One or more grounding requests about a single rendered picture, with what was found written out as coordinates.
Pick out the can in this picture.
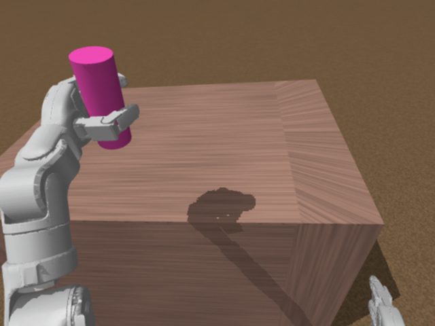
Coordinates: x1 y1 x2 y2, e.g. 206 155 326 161
69 46 132 149

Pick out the left robot arm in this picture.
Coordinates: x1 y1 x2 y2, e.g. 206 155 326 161
0 124 96 326

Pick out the right robot hand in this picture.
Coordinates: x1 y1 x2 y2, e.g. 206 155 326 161
368 275 406 326

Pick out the left robot hand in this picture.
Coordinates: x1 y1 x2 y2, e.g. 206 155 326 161
41 73 139 148

